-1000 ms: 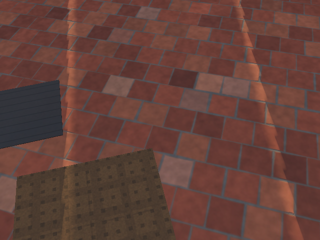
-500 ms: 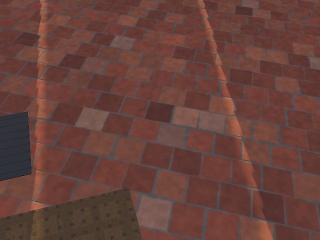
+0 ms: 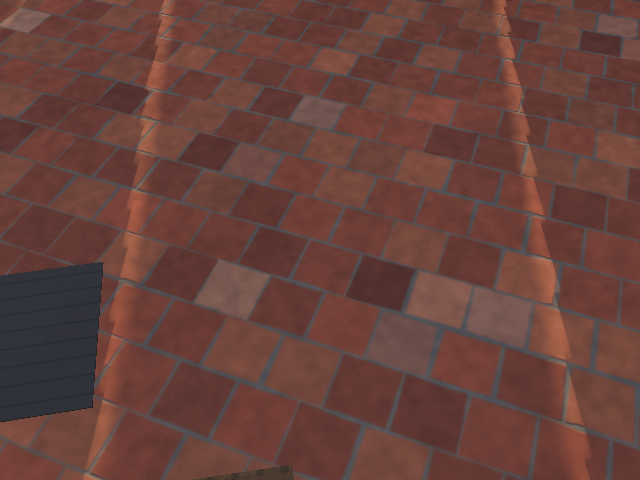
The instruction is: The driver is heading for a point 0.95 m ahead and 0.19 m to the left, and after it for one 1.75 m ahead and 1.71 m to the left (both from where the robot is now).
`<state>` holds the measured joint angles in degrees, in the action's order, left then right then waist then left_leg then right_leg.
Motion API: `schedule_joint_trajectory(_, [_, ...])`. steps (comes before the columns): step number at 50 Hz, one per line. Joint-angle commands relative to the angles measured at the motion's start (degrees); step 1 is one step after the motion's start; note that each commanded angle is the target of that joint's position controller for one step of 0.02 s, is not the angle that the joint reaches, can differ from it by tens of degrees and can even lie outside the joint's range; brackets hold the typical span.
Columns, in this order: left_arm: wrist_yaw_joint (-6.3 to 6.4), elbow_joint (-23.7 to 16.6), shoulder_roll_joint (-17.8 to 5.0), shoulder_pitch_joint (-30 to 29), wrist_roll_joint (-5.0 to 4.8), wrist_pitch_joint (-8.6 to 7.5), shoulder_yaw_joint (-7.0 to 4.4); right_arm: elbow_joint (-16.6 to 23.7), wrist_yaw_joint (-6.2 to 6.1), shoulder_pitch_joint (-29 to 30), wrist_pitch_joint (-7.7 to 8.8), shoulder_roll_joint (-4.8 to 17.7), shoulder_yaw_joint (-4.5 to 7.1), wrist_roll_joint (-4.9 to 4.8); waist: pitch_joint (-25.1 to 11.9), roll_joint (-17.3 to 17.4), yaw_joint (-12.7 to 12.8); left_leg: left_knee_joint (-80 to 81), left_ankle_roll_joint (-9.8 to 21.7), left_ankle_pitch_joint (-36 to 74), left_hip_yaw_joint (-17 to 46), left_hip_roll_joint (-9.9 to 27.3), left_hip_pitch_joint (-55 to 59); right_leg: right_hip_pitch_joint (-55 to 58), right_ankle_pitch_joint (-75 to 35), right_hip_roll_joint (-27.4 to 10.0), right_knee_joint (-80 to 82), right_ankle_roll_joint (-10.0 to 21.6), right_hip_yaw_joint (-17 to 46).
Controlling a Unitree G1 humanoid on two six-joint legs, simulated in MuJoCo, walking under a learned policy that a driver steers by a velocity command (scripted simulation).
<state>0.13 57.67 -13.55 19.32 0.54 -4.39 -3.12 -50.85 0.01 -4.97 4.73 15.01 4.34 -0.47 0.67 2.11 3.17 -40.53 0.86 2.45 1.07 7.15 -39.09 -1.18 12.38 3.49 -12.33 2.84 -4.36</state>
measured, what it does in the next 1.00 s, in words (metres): walks ahead, turning left: left foot, then right foot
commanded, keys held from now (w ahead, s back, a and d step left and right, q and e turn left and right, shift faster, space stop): q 0.44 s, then no key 0.26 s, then w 0.30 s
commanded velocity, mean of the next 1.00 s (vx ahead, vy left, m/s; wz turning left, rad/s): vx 0.14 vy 0.00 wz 0.30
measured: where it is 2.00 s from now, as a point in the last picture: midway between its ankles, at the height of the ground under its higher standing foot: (290, 389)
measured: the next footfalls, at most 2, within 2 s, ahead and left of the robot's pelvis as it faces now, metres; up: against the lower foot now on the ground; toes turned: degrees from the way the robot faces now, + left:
left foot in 0.14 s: +0.26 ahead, +0.13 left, +0.00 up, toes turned +5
right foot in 0.60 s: +0.28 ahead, -0.10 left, +0.00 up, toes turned +20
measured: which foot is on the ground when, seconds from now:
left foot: up 0.00-0.12, down 0.14-0.60, up 0.62-0.94, down 0.96-1.00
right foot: down 0.00-0.16, up 0.18-0.58, down 0.60-0.96, up 0.98-1.00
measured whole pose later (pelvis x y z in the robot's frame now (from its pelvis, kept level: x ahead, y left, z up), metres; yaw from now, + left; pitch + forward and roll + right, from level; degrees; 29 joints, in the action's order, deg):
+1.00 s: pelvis +0.23 +0.03 -0.01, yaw +19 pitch +2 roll +1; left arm 0.7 51.8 -16.0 16.3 -1.1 -2.0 -3.3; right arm -46.3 -0.5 -11.8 2.4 15.0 3.6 -1.0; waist -1.1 -1.6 1.6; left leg -24.6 1.9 -15.4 -0.6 -1.5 -10.4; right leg -16.0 22.1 -1.7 -35.9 0.8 1.3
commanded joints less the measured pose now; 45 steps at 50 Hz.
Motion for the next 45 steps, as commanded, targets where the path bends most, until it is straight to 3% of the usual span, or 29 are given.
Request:
schedule_joint_trajectory(1, [0.87,-2.7,-9.2,-2.4,-0.09,-0.55,-1.46,3.3,1.23,2.9,0.11,1.3,-0.62,-0.21,1.8,-5.3,-1.2,6.0,0.7,6.6,-1.8,-3.0,9.5,-6.7,-29.9,-14.2,2.5,6.6,0.8])
schedule_joint_trajectory(3, [1.32,-2.5,-10.1,-3.2,-0.57,0.33,-1.78,4.7,1.96,3.7,-0.21,3.3,-0.25,-0.15,1.2,-6.0,-2.0,7.7,2.1,2.7,-1.1,-3.9,9.1,-1.6,-33.2,-16.0,-1.5,5.4,0.2])
schedule_joint_trajectory(5, [2.09,-3.2,-11.5,-4.8,-1.19,1.46,-2.35,5.2,2.74,0.7,-0.28,6.2,0.79,0.44,-1.3,-6.8,-4.3,8.7,3.6,-3.2,-2.4,-6.0,12.6,1.9,-40.7,-16.6,-9.4,3.9,0.1])
schedule_joint_trajectory(6, [2.50,-3.8,-11.4,-5.7,-1.35,2.15,-2.41,3.8,2.98,-4.9,-0.17,7.8,1.77,0.57,-3.9,-6.0,-7.0,11.5,4.5,-2.4,-3.7,-7.9,18.7,1.9,-42.5,-15.1,-17.7,2.6,-1.0])
schedule_joint_trajectory(7, [2.72,-4.4,-10.9,-3.6,-0.70,2.56,-2.24,3.1,2.62,-9.4,-0.12,11.1,3.08,0.68,-7.3,-1.6,-8.2,14.3,6.2,10.8,-0.9,-6.9,27.6,-1.9,-35.8,-11.2,-29.9,-0.3,-3.1])
schedule_joint_trajectory(8, [2.39,-5.8,-7.2,1.8,1.65,2.23,-1.06,4.1,1.67,-11.9,-0.76,16.2,4.02,1.20,-14.4,10.4,-5.2,9.3,13.8,34.0,16.7,6.1,45.8,-19.6,-3.9,-4.4,-51.1,-4.6,-4.2])
schedule_joint_trajectory(9, [1.47,-6.5,-3.7,4.2,1.14,1.28,0.55,5.5,1.62,-11.5,-1.04,15.3,3.09,0.94,-23.8,14.1,-4.2,14.5,23.8,34.1,36.3,16.0,55.8,-32.0,28.8,2.9,-65.9,-5.9,4.3])
schedule_joint_trajectory(10, [0.83,-6.7,-8.5,0.9,-0.59,0.91,-0.74,6.8,1.63,-10.0,-1.52,12.3,2.44,0.74,-23.5,6.0,-5.9,16.9,21.3,21.3,32.3,12.7,51.1,-34.0,25.7,-1.0,-68.9,-4.8,10.5])
schedule_joint_trajectory(11, [1.07,-8.0,-9.0,-3.7,-1.93,1.25,-1.01,8.0,1.30,-5.6,-1.77,10.3,1.96,0.54,-16.3,2.8,-5.4,18.8,18.2,11.4,26.1,9.7,43.6,-36.6,20.7,-3.0,-66.7,-4.1,9.3])
schedule_joint_trajectory(12, [1.83,-7.8,-9.0,-5.6,-1.45,1.98,-1.32,8.6,0.96,-2.6,-2.16,8.8,1.49,0.23,-10.4,-1.9,-4.2,21.1,15.6,4.6,21.8,7.2,34.8,-36.2,17.1,-5.2,-62.3,-4.3,8.6])
schedule_joint_trajectory(13, [2.60,-8.3,-10.0,-6.4,-0.68,2.92,-1.89,9.0,0.57,-1.1,-2.44,8.3,1.36,0.42,-7.9,-0.8,-3.0,22.7,14.4,-0.6,20.4,5.8,27.7,-33.1,14.6,-6.6,-57.5,-4.2,9.0])
schedule_joint_trajectory(15, [3.08,-8.9,-9.0,-5.9,-0.04,3.98,-2.06,9.8,0.19,-0.2,-2.97,9.0,1.65,1.61,-6.9,3.1,-1.5,24.6,13.7,-3.9,18.4,2.6,20.4,-27.7,11.6,-5.5,-52.1,-4.5,8.3])
schedule_joint_trajectory(19, [3.52,-9.8,-7.7,-7.5,0.13,4.15,-1.86,10.8,-1.23,-1.4,-3.63,10.8,2.44,0.78,-9.0,4.0,-2.2,24.2,13.4,-7.5,19.1,1.6,20.7,-27.5,7.6,-4.3,-42.3,-6.3,9.0])
schedule_joint_trajectory(22, [3.35,-11.0,-8.0,-10.4,-0.07,4.23,-1.89,11.6,-1.92,-1.2,-4.44,10.9,2.57,0.34,-8.2,5.0,-3.2,24.6,11.9,-17.9,21.2,0.3,20.0,-26.8,4.5,-3.5,-36.6,-7.0,9.7])
schedule_joint_trajectory(26, [2.54,-11.3,-8.0,-10.4,-0.53,3.34,-1.62,11.8,-2.21,-2.2,-5.32,9.5,2.01,0.87,-8.0,6.5,-3.9,22.6,11.1,-16.4,22.2,0.5,21.1,-22.3,5.0,-3.5,-29.7,-6.9,8.5])
schedule_joint_trajectory(29, [1.41,-10.4,-7.5,-7.0,-0.52,2.45,-1.56,11.8,-2.32,-2.8,-6.10,8.0,1.02,0.43,-7.3,6.0,-1.6,18.1,8.3,-13.1,21.5,-1.5,20.3,-13.0,-1.5,-3.3,-14.5,-4.3,6.4])
schedule_joint_trajectory(30, [1.26,-10.6,-10.3,-6.1,0.44,2.30,-2.07,11.2,-2.40,-5.7,-6.16,6.5,0.51,0.43,-6.9,2.0,-2.0,13.5,5.2,-17.0,18.7,-4.4,17.1,-8.4,-4.2,-9.1,-9.5,-1.9,11.3])
schedule_joint_trajectory(31, [1.56,-11.6,-15.7,-8.4,1.63,2.65,-3.01,11.8,-2.17,-8.5,-5.77,4.3,0.13,0.58,-5.7,-12.6,-6.0,2.1,1.6,-28.6,8.6,-13.2,9.9,-6.0,-12.7,-20.4,-6.3,4.6,24.3])
schedule_joint_trajectory(32, [1.43,-12.0,-13.3,-8.5,2.95,2.68,-2.50,13.1,-2.09,-5.1,-4.97,8.0,1.16,0.86,-4.7,-17.8,-3.5,-7.4,-0.7,-37.4,6.7,-14.0,8.1,-11.4,-16.4,-26.2,-3.9,12.3,32.5])
schedule_joint_trajectory(33, [1.57,-12.9,-12.1,-10.1,2.36,2.37,-2.19,12.6,-2.00,-4.4,-4.74,11.0,2.22,0.58,-4.2,-13.6,-3.1,-15.4,-1.6,-35.9,8.5,-13.1,8.2,-11.5,-17.0,-24.7,-4.5,13.1,30.3])
schedule_joint_trajectory(34, [1.71,-13.0,-11.6,-11.7,1.21,2.26,-2.19,11.3,-2.06,-5.6,-5.09,10.6,2.52,0.23,-3.9,-10.9,-3.9,-19.2,-2.4,-33.3,8.4,-13.0,7.3,-10.3,-18.0,-21.6,-5.9,10.8,25.7])
schedule_joint_trajectory(35, [1.76,-13.1,-10.7,-12.5,0.19,2.27,-1.96,10.2,-2.39,-6.7,-5.68,9.2,2.36,0.39,-3.9,-9.8,-4.2,-21.1,-3.4,-31.3,8.3,-12.4,6.7,-8.8,-18.1,-19.4,-6.8,8.9,22.5])
schedule_joint_trajectory(37, [1.67,-11.6,-7.7,-10.7,-0.60,2.42,-0.91,9.1,-2.05,-7.7,-6.24,5.0,1.05,0.48,-4.2,-9.5,-3.9,-16.4,-4.5,-25.4,5.9,-9.9,8.1,-7.9,-2.6,-15.9,-4.3,6.9,18.9])
schedule_joint_trajectory(39, [1.86,-10.2,-9.9,-7.9,-1.25,3.14,-1.66,10.3,-1.27,-2.9,-5.51,4.1,0.28,-0.09,-1.1,-13.9,-0.9,-8.2,-4.8,-24.0,-0.4,-9.0,8.8,-7.6,11.5,-14.2,-0.4,6.5,18.8])
schedule_joint_trajectory(42, [2.14,-9.3,-12.9,-4.5,-1.15,3.02,-2.52,11.4,-0.77,1.3,-3.63,4.4,-0.05,-0.71,0.4,-13.7,1.3,3.6,-3.2,-26.5,-2.2,-8.6,14.0,-7.4,12.3,-15.8,0.4,7.8,20.0])
schedule_joint_trajectory(43, [1.94,-9.0,-13.3,-3.9,-1.41,2.86,-2.72,11.0,-0.62,0.6,-3.07,4.8,0.06,-0.84,0.4,-13.2,1.1,7.2,-2.3,-25.9,-2.7,-8.8,16.6,-7.6,12.2,-16.3,0.3,8.3,20.3])
schedule_joint_trajectory(45, [1.50,-9.0,-13.1,-4.9,-2.37,2.85,-2.68,8.7,-0.37,-3.4,-2.16,4.7,0.31,-0.92,0.6,-11.7,-1.5,17.9,0.2,-17.4,-4.1,-9.3,25.4,-11.0,11.6,-15.6,-0.8,8.4,19.4])
Keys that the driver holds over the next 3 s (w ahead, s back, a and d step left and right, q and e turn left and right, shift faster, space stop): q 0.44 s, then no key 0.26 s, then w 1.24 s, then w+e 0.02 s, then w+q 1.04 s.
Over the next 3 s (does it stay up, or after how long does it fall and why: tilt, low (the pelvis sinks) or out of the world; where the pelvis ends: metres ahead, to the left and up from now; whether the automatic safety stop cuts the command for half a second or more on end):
stays up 1.19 0.43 -0.03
